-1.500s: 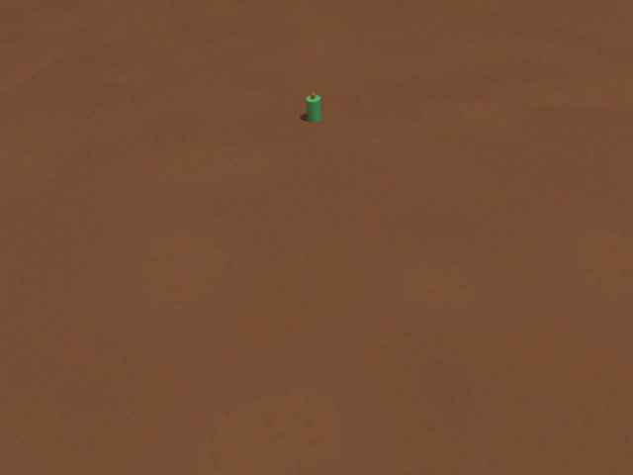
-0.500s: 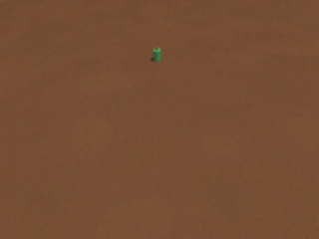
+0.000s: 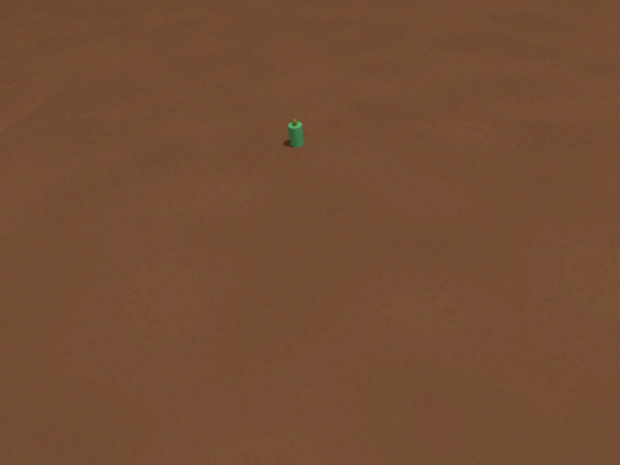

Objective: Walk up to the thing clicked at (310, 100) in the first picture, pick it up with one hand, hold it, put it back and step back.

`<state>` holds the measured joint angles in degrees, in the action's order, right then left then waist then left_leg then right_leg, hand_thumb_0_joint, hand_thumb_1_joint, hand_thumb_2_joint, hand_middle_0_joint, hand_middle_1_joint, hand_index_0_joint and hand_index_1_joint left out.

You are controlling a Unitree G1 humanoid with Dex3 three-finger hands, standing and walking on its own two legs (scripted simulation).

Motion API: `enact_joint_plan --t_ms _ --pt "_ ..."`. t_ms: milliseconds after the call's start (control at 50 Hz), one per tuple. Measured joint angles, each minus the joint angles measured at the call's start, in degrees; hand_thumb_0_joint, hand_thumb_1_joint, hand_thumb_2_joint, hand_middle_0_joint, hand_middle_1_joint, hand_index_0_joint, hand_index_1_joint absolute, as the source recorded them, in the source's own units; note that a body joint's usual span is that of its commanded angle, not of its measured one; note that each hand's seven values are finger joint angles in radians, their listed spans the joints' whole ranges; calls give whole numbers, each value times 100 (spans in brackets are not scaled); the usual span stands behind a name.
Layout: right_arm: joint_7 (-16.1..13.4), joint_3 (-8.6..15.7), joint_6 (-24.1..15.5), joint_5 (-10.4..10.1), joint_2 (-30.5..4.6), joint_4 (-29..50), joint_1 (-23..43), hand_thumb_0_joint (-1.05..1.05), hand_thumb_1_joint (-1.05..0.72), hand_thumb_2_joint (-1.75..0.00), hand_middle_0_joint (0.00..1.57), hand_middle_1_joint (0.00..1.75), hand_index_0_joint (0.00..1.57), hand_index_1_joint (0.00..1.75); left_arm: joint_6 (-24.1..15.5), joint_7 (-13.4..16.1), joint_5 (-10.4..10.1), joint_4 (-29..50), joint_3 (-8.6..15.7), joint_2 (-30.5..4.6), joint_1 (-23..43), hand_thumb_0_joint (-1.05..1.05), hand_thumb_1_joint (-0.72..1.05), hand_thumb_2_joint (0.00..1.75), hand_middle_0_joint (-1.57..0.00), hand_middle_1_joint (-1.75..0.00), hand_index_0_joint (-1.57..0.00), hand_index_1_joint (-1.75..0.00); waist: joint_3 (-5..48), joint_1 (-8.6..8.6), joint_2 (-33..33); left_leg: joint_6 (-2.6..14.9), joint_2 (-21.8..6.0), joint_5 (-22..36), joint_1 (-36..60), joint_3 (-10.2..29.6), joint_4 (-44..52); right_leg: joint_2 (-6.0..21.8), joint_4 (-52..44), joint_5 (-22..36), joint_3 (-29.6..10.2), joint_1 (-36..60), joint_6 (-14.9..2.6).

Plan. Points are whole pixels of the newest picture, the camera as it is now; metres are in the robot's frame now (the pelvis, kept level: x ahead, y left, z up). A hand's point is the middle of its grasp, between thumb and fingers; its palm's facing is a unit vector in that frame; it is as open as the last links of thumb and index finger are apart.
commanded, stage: walk up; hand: left
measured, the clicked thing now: (296, 131) +2.14 +0.24 -0.69
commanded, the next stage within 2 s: none
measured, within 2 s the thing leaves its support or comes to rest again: neither
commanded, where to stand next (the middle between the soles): +1.79 +0.03 m, yaw -1 degrees
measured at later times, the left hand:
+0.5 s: hand (193, 358) +0.36 +0.27 -0.14, palm faces -0.05 -0.94 -0.33, open 7.4 cm
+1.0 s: hand (243, 244) +0.62 +0.22 -0.12, palm faces +0.01 -0.92 -0.40, open 7.4 cm
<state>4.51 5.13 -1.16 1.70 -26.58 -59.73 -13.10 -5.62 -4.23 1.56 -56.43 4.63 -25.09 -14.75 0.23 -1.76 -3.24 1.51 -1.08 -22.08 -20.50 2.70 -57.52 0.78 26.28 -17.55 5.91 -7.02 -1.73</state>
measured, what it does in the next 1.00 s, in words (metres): walks ahead: left foot, then right foot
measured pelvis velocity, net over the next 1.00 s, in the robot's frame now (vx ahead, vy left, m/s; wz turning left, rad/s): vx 0.59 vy -0.06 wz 0.01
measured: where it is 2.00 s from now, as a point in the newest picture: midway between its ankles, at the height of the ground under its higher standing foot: (350, 261)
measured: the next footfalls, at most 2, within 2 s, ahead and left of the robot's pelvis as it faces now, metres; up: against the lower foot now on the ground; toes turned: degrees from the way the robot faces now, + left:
left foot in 0.28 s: +0.35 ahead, +0.13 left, +0.00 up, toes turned +5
right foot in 0.72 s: +0.61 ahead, -0.18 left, +0.00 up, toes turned -7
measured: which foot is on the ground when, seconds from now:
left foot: up 0.00-0.26, down 0.28-0.74, up 0.76-1.00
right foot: down 0.00-0.32, up 0.34-0.70, down 0.72-1.00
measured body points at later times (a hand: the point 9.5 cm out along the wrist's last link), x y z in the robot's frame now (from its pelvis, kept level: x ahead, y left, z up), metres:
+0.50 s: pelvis +0.29 +0.01 +0.00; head +0.30 +0.01 +0.45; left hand +0.36 +0.32 -0.12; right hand +0.39 -0.30 -0.10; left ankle +0.31 +0.13 -0.74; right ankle +0.29 -0.14 -0.68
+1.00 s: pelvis +0.59 -0.06 +0.00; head +0.60 -0.09 +0.45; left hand +0.62 +0.26 -0.09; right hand +0.70 -0.38 -0.12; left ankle +0.70 +0.10 -0.69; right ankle +0.57 -0.18 -0.74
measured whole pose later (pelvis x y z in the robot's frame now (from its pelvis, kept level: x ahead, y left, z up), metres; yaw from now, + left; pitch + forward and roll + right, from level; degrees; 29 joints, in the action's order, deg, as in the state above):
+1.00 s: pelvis +0.59 -0.06 +0.00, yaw +1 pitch -2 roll -1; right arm 5.8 3.9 -2.7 0.9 -25.3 -52.4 -12.0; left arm -6.2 -3.5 0.4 -53.2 2.5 -22.1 -18.6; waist -2.4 -1.9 -4.5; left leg -0.5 -5.2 -10.4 -31.9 0.7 -49.1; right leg 1.9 22.1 -14.4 7.1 -6.1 -1.0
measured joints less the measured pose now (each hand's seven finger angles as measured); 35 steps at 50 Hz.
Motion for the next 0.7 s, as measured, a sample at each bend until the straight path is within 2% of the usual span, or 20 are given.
enact_joint_plan --t_ms 60,140,200,260,280,300,320,360,380,420,480,560,640,700 --pt "86 -30 -90 -45 -38 148 126 1 -90 -90 21 30 20 29 8 51 -64 -23 -67 52 -221 1 91 90 -21 -30 -21 -30 -83 -33 -80 -72 -38 656 -604 43 136 -106 -650 111 39 582 10" --pt "201 -65 -47 -36 18 372 330 1 -90 -90 20 30 20 29 29 66 -77 -25 -104 51 -414 1 91 90 -21 -30 -21 -30 -208 -35 -82 -193 -227 1279 -1070 -48 1197 -228 -1102 -29 130 1167 6" --pt "262 -112 -9 -30 121 496 488 1 -90 -90 20 30 20 29 55 65 -74 -4 -109 8 -478 1 91 90 -21 -30 -21 -30 -310 -92 5 -109 -342 1641 -1048 -264 2114 -283 -1237 -292 166 1560 35" --pt "248 -140 -14 -5 236 611 609 1 -90 -90 21 30 20 30 87 86 -113 -17 -142 -24 -568 1 90 90 -21 -30 -21 -30 -298 -190 172 65 -273 1773 -757 -503 2631 -196 -1123 -732 121 1868 114" --pt "223 -132 -47 16 275 668 640 1 -90 -90 21 30 20 30 105 100 -137 -28 -154 -35 -594 1 90 90 -21 -30 -21 -30 -295 -190 259 112 -182 1901 -619 -583 2742 -102 -879 -977 117 1887 133" --pt "179 -101 -101 54 365 708 691 1 -90 -90 21 30 20 30 149 129 -154 -57 -160 -57 -549 1 90 90 -21 -30 -21 -30 -362 -161 456 92 -20 1891 -561 -675 2615 114 -354 -1243 132 1790 109" --pt "150 -80 -153 98 417 787 727 1 -90 -90 21 30 20 30 205 168 -188 -61 -169 -17 -487 1 91 90 -21 -30 -21 -30 -435 -137 571 89 85 1685 -523 -756 2431 306 554 -1270 92 1475 67" --pt "103 -45 -265 49 453 997 691 1 -90 -90 21 30 21 30 250 211 -254 -3 -245 139 -370 1 91 90 -21 -30 -21 -30 -493 -24 474 127 63 1309 -442 -730 2205 109 2746 -985 -427 464 -30" --pt "70 -52 -298 -12 498 1057 629 1 -90 -90 21 30 21 30 239 207 -264 32 -300 165 -317 1 91 90 -21 -30 -21 -30 -494 6 474 127 50 1221 -279 -747 2286 5 3519 -821 -653 -12 -77" --pt "9 -114 -321 -89 552 1100 449 1 -90 -90 21 30 21 30 185 167 -277 144 -361 184 -240 1 91 90 -21 -30 -21 -30 -434 43 514 82 32 1143 131 -821 2602 15 4130 -493 -851 -822 -118" --pt "-30 -185 -346 -117 526 1044 139 1 -90 -90 21 30 21 30 127 49 -232 357 -352 154 -106 1 91 90 -21 -30 -21 -30 -338 107 568 34 37 1033 710 -896 3049 313 3636 -219 -820 -1712 -6" --pt "14 -187 -397 -114 386 947 -218 1 -90 -90 21 30 21 30 129 -107 -107 486 -261 53 117 1 91 90 -21 -30 -21 -30 -307 250 570 -17 14 735 1337 -924 3343 642 2090 207 -668 -2293 152" --pt "55 -115 -396 -124 189 800 -519 1 -90 -90 21 30 21 30 133 -184 -81 420 -136 -26 291 1 91 90 -21 -30 -21 -30 -229 407 448 -191 -90 237 1837 -873 3317 718 1043 1101 -544 -2333 125" --pt "23 -63 -341 -112 70 659 -741 1 -90 -90 21 30 21 30 117 -194 -80 376 -56 -105 326 1 91 90 -21 -30 -21 -30 -80 445 332 -312 -243 -344 2095 -792 2983 651 760 1236 -351 -1988 59"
